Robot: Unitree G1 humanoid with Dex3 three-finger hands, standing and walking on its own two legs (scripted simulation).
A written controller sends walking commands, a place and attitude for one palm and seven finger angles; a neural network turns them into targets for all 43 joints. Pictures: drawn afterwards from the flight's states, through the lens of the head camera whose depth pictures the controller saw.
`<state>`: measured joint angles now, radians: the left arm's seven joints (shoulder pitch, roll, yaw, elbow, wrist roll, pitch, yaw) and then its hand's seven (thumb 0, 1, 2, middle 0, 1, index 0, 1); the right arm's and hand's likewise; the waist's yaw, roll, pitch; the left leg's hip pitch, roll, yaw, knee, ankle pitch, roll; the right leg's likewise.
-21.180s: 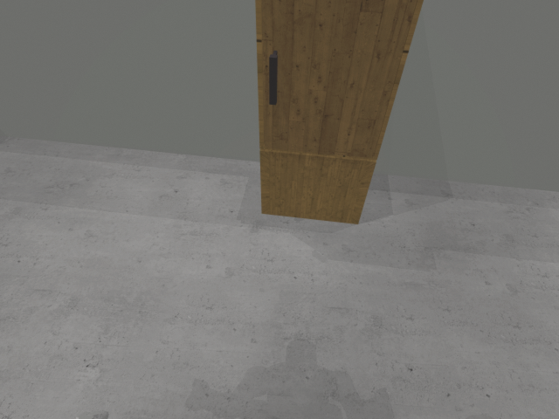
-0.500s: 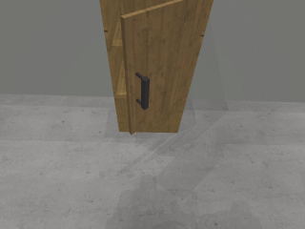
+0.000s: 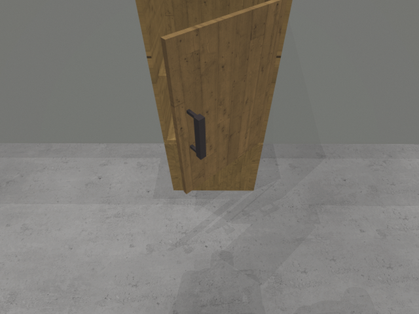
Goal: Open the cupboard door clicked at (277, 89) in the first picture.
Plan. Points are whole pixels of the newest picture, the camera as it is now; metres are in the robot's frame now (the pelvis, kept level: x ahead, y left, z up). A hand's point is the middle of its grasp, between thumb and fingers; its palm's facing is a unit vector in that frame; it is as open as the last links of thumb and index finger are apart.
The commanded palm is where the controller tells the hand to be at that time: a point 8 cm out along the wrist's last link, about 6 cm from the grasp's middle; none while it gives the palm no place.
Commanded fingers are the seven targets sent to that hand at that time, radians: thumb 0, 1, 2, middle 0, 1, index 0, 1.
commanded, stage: let the arm hang, fingers relaxed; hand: left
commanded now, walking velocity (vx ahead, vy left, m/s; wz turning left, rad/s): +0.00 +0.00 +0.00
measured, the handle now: (195, 134) +0.61 +0.07 -0.04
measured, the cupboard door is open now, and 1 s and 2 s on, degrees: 42 42 42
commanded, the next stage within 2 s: look to check the result in 0.28 s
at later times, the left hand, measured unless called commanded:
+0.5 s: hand out of the picture -0.01 +0.15 -0.18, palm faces +0.05 -0.98 -0.18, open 7.4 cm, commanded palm none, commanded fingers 0.00 0.90 0.90 -0.20 -0.30 -0.20 -0.30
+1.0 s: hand out of the picture +0.01 +0.15 -0.18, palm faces +0.03 -0.98 -0.19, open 7.4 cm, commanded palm none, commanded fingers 0.00 0.90 0.90 -0.20 -0.30 -0.20 -0.30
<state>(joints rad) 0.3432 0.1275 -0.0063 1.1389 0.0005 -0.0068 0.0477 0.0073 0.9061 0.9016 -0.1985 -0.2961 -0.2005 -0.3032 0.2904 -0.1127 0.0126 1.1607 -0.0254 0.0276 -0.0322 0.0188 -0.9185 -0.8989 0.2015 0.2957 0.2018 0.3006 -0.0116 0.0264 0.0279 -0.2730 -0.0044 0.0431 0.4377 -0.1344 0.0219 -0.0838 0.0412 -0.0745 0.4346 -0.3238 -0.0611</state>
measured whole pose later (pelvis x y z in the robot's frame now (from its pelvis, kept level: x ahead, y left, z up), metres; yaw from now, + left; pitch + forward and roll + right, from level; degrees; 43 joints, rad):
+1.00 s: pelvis +0.03 -0.01 +0.00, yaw -1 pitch -1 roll +1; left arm 0.31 0.13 0.00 1.13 0.00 -0.01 0.05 0.01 0.90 0.90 -0.20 -0.30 -0.20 -0.30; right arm 0.25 -0.14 0.01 1.16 -0.02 0.02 -0.05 0.01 -0.92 -0.90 0.20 0.30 0.20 0.30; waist 0.00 -0.01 0.06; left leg -0.23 0.01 0.05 0.43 -0.18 0.00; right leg -0.02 0.06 -0.06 0.37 -0.33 -0.07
